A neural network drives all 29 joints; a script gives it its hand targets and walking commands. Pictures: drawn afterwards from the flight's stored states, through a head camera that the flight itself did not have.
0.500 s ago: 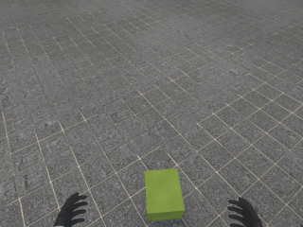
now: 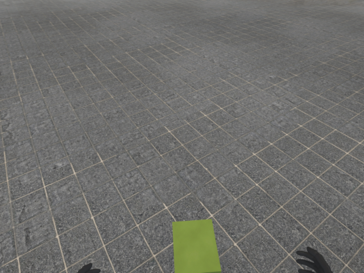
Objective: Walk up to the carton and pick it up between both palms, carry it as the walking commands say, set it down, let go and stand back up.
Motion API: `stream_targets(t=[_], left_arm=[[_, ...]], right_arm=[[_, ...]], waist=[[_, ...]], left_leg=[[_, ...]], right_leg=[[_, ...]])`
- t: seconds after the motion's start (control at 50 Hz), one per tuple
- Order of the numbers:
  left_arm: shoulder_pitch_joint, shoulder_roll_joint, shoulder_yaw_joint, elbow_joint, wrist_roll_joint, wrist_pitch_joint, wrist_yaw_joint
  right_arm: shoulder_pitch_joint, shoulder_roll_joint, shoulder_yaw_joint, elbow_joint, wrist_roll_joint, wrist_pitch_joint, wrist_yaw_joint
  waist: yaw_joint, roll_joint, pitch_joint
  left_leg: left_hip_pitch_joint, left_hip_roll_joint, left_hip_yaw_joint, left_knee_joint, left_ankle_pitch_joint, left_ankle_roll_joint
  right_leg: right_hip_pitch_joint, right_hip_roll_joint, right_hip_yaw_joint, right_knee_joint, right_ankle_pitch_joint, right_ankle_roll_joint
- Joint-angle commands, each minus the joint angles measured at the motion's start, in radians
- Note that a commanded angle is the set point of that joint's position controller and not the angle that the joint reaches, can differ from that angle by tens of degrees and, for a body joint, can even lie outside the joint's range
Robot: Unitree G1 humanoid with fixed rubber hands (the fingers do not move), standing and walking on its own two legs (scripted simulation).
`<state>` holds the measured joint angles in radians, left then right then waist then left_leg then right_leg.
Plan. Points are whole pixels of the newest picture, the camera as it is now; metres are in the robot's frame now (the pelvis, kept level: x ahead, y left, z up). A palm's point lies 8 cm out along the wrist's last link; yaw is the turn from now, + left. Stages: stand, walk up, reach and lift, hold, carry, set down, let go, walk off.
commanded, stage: stand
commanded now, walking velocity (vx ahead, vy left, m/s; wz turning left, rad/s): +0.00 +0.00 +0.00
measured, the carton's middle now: (194, 252) +0.43 -0.05 -0.67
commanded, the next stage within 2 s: none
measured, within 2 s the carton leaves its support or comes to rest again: neither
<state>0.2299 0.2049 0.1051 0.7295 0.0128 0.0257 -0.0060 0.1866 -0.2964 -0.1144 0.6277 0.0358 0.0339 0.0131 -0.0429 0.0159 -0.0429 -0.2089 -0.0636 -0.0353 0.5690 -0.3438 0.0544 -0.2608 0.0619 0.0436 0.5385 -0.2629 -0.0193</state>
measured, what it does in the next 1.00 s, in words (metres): stands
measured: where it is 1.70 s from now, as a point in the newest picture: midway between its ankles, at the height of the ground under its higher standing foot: outside the picture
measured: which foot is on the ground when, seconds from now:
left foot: down 0.00-1.00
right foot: down 0.00-1.00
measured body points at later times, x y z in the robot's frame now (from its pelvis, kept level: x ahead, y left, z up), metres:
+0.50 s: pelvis -0.01 +0.00 +0.00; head -0.05 +0.00 +0.45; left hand +0.12 +0.25 -0.11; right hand +0.12 -0.30 -0.09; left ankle -0.03 +0.08 -0.73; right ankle +0.01 -0.11 -0.73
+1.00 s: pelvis -0.03 -0.01 +0.00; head -0.08 -0.01 +0.45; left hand +0.08 +0.25 -0.12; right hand +0.08 -0.31 -0.10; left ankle -0.03 +0.08 -0.73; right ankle +0.01 -0.11 -0.73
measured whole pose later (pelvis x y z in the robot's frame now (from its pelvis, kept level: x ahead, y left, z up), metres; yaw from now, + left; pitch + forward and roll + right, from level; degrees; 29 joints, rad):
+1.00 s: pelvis -0.03 -0.01 +0.00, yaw +0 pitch -3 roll +0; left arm 0.23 0.21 0.10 0.93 0.01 -0.02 -0.01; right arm 0.22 -0.30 -0.11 0.84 0.04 -0.02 -0.01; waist -0.04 0.02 -0.08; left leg -0.21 -0.07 -0.04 0.56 -0.30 0.05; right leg -0.26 0.06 0.04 0.53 -0.22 -0.02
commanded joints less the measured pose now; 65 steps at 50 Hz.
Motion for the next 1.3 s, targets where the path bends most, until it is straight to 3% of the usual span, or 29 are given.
stream_targets(t=[0.0,0.08,0.1,0.12,0.14,0.18,0.26,0.32,0.4,0.42,0.46,0.48,0.54,0.58,0.64,0.7,0.78,0.86,0.9,0.94,0.98,1.0,1.02,1.06,1.1,1.16,1.2,1.24,1.28], left_arm=[[-0.083,0.231,0.029,-0.076,0.045,-0.069,0.026],[-0.053,0.227,0.031,-0.065,0.044,-0.08,0.024],[-0.027,0.22,0.025,-0.05,0.041,-0.08,0.026],[-0.082,0.215,0.024,-0.055,0.038,-0.078,0.028],[-0.065,0.236,0.032,-0.047,0.044,-0.074,0.029],[-0.048,0.239,0.036,-0.038,0.045,-0.078,0.028],[-0.052,0.243,0.036,-0.03,0.039,-0.077,0.025],[-0.072,0.243,0.032,-0.011,0.037,-0.077,0.023],[-0.07,0.231,0.016,0.007,0.044,-0.087,0.02],[-0.068,0.233,0.023,0.013,0.042,-0.084,0.017],[-0.062,0.229,0.017,0.029,0.033,-0.086,0.02],[-0.06,0.232,0.023,0.022,0.037,-0.087,0.024],[-0.081,0.245,0.024,0.041,0.038,-0.093,0.023],[-0.058,0.249,0.03,0.05,0.032,-0.084,0.026],[-0.07,0.231,0.019,0.056,0.04,-0.076,0.026],[-0.059,0.248,0.027,0.069,0.032,-0.078,0.026],[-0.071,0.228,0.017,0.092,0.032,-0.086,0.027],[-0.048,0.234,0.019,0.107,0.035,-0.09,0.02],[-0.082,0.253,0.019,0.11,0.033,-0.085,0.02],[-0.079,0.232,0.01,0.109,0.034,-0.083,0.023],[-0.111,0.246,0.013,0.103,0.022,-0.084,0.018],[-0.103,0.253,0.016,0.115,0.03,-0.081,0.019],[-0.105,0.245,0.017,0.115,0.033,-0.089,0.018],[-0.092,0.247,0.018,0.126,0.029,-0.093,0.018],[-0.1,0.275,0.018,0.131,0.033,-0.087,0.02],[-0.093,0.265,0.009,0.128,0.03,-0.093,0.016],[-0.105,0.277,0.013,0.153,0.04,-0.084,0.017],[-0.121,0.26,0.008,0.155,0.03,-0.082,0.022],[-0.107,0.265,0.007,0.151,0.017,-0.085,0.016]], right_arm=[[0.012,-0.145,0.001,-0.021,-0.074,-0.061,-0.027],[0.019,-0.165,0.002,-0.011,-0.093,-0.075,-0.032],[0.008,-0.166,-0.002,-0.01,-0.085,-0.079,-0.029],[-0.008,-0.158,-0.001,-0.017,-0.084,-0.078,-0.03],[0.017,-0.171,0.004,0.001,-0.087,-0.079,-0.031],[0.022,-0.163,0.006,0.006,-0.1,-0.079,-0.033],[0.028,-0.171,0.009,0.023,-0.089,-0.088,-0.038],[0.019,-0.187,0.008,0.047,-0.094,-0.09,-0.041],[0.017,-0.176,0.007,0.057,-0.083,-0.088,-0.04],[0.023,-0.174,0.01,0.067,-0.097,-0.094,-0.043],[0.027,-0.183,0.007,0.07,-0.088,-0.095,-0.039],[0.032,-0.166,0.013,0.082,-0.097,-0.095,-0.045],[0.02,-0.173,0.016,0.109,-0.089,-0.1,-0.041],[0.043,-0.18,0.006,0.122,-0.088,-0.105,-0.047],[0.024,-0.185,0.011,0.131,-0.099,-0.102,-0.05],[0.032,-0.195,0.013,0.141,-0.087,-0.098,-0.046],[0.032,-0.172,0.015,0.152,-0.087,-0.098,-0.048],[0.042,-0.182,0.016,0.168,-0.088,-0.105,-0.046],[-0.003,-0.193,0.011,0.165,-0.091,-0.104,-0.044],[-0.015,-0.197,0.012,0.184,-0.103,-0.108,-0.046],[-0.008,-0.209,0.008,0.191,-0.096,-0.111,-0.044],[-0.007,-0.201,0.011,0.188,-0.091,-0.106,-0.04],[-0.011,-0.182,0.018,0.196,-0.092,-0.102,-0.04],[-0.004,-0.189,0.01,0.203,-0.094,-0.102,-0.033],[0.012,-0.203,0.012,0.227,-0.091,-0.097,-0.031],[0.01,-0.203,0.013,0.226,-0.087,-0.102,-0.034],[0.024,-0.178,0.021,0.243,-0.089,-0.097,-0.034],[0.008,-0.187,0.019,0.253,-0.086,-0.103,-0.037],[-0.019,-0.215,0.013,0.249,-0.088,-0.1,-0.034]], waist=[[0.027,-0.031,-0.105],[0.048,-0.004,-0.099],[0.044,-0.049,-0.119],[0.038,0.033,-0.087],[0.044,0.034,-0.072],[0.044,-0.057,-0.058],[0.06,0.003,-0.048],[0.052,-0.049,-0.033],[0.033,-0.011,-0.017],[0.051,-0.033,-0.023],[0.053,0.011,0.008],[0.057,-0.044,-0.011],[0.049,-0.063,-0.022],[0.051,0.016,-0.039],[0.049,-0.056,-0.033],[0.054,-0.009,-0.008],[0.045,-0.073,0.014],[0.054,0.001,0.005],[0.036,-0.046,0.047],[0.069,-0.088,0.081],[0.039,-0.091,0.03],[0.038,-0.028,0.046],[0.046,-0.074,0.097],[0.043,-0.037,0.037],[0.042,-0.109,0.072],[0.038,-0.031,0.09],[0.027,-0.103,0.085],[0.03,-0.112,0.092],[0.04,-0.045,0.126]], left_leg=[[0.041,0.127,-0.087,-0.115,0.291,-0.034],[0.041,0.117,-0.098,-0.128,0.279,-0.025],[0.033,0.134,-0.112,-0.127,0.287,-0.026],[0.01,0.114,-0.1,-0.134,0.26,-0.027],[-0.016,0.125,-0.114,-0.149,0.248,-0.033],[-0.02,0.122,-0.136,-0.152,0.147,-0.006],[-0.003,0.123,-0.118,-0.139,0.287,-0.018],[-0.002,0.137,-0.135,-0.158,0.248,-0.007],[-0.008,0.127,-0.153,-0.17,0.168,-0.004],[-0.027,0.146,-0.159,-0.17,0.128,0.0],[-0.042,0.143,-0.161,-0.192,0.135,0.002],[-0.041,0.143,-0.163,-0.19,0.171,-0.008],[0.001,0.133,-0.142,-0.17,0.26,-0.018],[0.031,0.147,-0.136,-0.147,0.405,-0.029],[0.018,0.135,-0.139,-0.152,0.307,-0.007],[-0.008,0.156,-0.165,-0.187,0.265,-0.018],[0.0,0.144,-0.159,-0.194,0.256,-0.006],[0.017,0.145,-0.167,-0.205,0.2,0.003],[-0.004,0.145,-0.165,-0.212,0.152,0.005],[-0.058,0.146,-0.178,-0.2,0.156,0.017],[0.002,0.149,-0.156,-0.207,0.158,-0.015],[-0.008,0.135,-0.158,-0.2,0.127,0.006],[-0.045,0.136,-0.162,-0.218,0.067,0.006],[-0.008,0.135,-0.166,-0.223,0.07,0.017],[-0.006,0.139,-0.165,-0.209,0.107,0.018],[-0.019,0.134,-0.153,-0.216,0.057,0.014],[-0.035,0.118,-0.141,-0.197,0.03,0.007],[-0.037,0.128,-0.16,-0.214,0.033,0.014],[-0.04,0.132,-0.163,-0.234,0.026,0.014]], right_leg=[[0.082,-0.126,0.087,-0.079,0.22,-0.016],[0.08,-0.117,0.082,-0.072,0.228,-0.017],[0.093,-0.113,0.078,-0.055,0.219,-0.024],[0.104,-0.12,0.089,-0.084,0.225,-0.019],[0.095,-0.119,0.089,-0.061,0.218,-0.021],[0.067,-0.124,0.107,-0.1,0.124,-0.033],[0.067,-0.121,0.109,-0.082,0.201,-0.038],[0.048,-0.11,0.098,-0.088,0.155,-0.031],[0.025,-0.129,0.117,-0.105,0.11,-0.037],[0.03,-0.129,0.11,-0.099,0.063,-0.039],[0.031,-0.121,0.115,-0.099,0.086,-0.041],[0.074,-0.122,0.118,-0.094,0.141,-0.037],[0.062,-0.132,0.135,-0.097,0.175,-0.042],[0.069,-0.128,0.104,-0.077,0.254,-0.042],[0.071,-0.121,0.106,-0.081,0.214,-0.044],[0.069,-0.123,0.122,-0.087,0.139,-0.038],[0.059,-0.14,0.125,-0.105,0.144,-0.044],[0.068,-0.136,0.117,-0.128,0.118,-0.034],[0.031,-0.132,0.131,-0.138,0.068,-0.042],[0.057,-0.13,0.123,-0.141,0.14,-0.044],[0.024,-0.141,0.142,-0.146,0.087,-0.043],[0.026,-0.137,0.151,-0.164,0.076,-0.04],[0.018,-0.141,0.161,-0.185,0.016,-0.04],[0.049,-0.15,0.178,-0.178,0.003,-0.049],[0.012,-0.152,0.163,-0.203,0.003,-0.043],[-0.001,-0.161,0.193,-0.237,-0.064,-0.042],[0.028,-0.167,0.204,-0.257,-0.128,-0.029],[0.006,-0.168,0.214,-0.26,-0.124,-0.045],[-0.022,-0.16,0.208,-0.265,-0.128,-0.038]])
